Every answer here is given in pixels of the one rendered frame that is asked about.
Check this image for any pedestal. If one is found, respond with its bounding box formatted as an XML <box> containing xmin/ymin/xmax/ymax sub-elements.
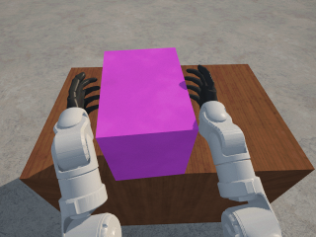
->
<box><xmin>19</xmin><ymin>64</ymin><xmax>315</xmax><ymax>226</ymax></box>

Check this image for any robot right upper arm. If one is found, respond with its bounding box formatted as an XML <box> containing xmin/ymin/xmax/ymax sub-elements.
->
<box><xmin>221</xmin><ymin>201</ymin><xmax>282</xmax><ymax>237</ymax></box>

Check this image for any robot left upper arm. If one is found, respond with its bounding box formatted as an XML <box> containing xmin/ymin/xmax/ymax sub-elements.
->
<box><xmin>64</xmin><ymin>212</ymin><xmax>122</xmax><ymax>237</ymax></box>

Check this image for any robot right hand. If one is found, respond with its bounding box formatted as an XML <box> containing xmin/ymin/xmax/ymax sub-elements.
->
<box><xmin>184</xmin><ymin>64</ymin><xmax>218</xmax><ymax>109</ymax></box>

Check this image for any robot left hand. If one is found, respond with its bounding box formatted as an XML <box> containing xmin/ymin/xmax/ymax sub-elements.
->
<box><xmin>66</xmin><ymin>72</ymin><xmax>101</xmax><ymax>115</ymax></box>

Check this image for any left robot forearm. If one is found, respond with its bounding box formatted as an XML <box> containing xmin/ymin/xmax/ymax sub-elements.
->
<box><xmin>50</xmin><ymin>107</ymin><xmax>108</xmax><ymax>237</ymax></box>

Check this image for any right robot forearm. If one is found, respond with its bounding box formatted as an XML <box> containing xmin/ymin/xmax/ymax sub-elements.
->
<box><xmin>198</xmin><ymin>101</ymin><xmax>282</xmax><ymax>236</ymax></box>

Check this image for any carton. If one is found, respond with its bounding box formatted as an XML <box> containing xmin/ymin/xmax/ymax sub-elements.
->
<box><xmin>95</xmin><ymin>47</ymin><xmax>198</xmax><ymax>181</ymax></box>

